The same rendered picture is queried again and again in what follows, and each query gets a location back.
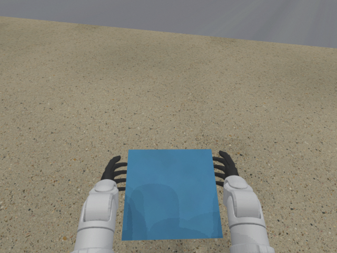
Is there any carton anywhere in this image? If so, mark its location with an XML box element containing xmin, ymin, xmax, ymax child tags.
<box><xmin>122</xmin><ymin>149</ymin><xmax>223</xmax><ymax>241</ymax></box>

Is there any right robot hand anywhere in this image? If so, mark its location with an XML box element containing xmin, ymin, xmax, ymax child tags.
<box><xmin>212</xmin><ymin>151</ymin><xmax>239</xmax><ymax>187</ymax></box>

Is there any robot right forearm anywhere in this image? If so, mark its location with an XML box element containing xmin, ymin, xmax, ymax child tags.
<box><xmin>223</xmin><ymin>176</ymin><xmax>275</xmax><ymax>253</ymax></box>

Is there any left robot hand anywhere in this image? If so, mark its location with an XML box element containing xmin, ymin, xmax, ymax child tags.
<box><xmin>101</xmin><ymin>155</ymin><xmax>127</xmax><ymax>191</ymax></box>

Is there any robot left forearm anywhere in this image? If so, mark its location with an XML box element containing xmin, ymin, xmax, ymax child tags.
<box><xmin>70</xmin><ymin>179</ymin><xmax>118</xmax><ymax>253</ymax></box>

